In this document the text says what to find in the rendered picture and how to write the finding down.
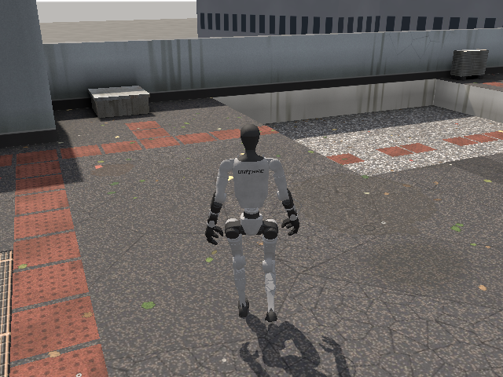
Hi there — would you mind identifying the right robot hand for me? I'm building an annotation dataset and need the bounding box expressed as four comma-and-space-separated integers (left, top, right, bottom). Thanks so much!
281, 218, 299, 236

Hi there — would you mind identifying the robot torso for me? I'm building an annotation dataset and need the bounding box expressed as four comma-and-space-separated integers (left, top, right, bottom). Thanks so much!
233, 155, 269, 236

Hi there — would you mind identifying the robot left upper arm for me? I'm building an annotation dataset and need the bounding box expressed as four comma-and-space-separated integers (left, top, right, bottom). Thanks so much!
214, 159, 234, 203

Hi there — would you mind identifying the robot left shin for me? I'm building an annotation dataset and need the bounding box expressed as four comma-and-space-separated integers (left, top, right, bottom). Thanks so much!
233, 257, 246, 307

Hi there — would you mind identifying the left robot forearm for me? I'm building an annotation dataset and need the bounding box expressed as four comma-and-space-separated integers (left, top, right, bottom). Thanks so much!
207, 191, 222, 228

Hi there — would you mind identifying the right robot forearm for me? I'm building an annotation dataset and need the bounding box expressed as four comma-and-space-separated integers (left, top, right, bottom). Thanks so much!
282, 188, 298, 221

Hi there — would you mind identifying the robot right upper arm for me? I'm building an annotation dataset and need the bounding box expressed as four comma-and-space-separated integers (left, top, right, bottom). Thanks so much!
267, 158, 289, 201

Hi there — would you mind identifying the left robot hand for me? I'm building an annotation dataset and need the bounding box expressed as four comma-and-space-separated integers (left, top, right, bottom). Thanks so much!
205, 226, 223, 245

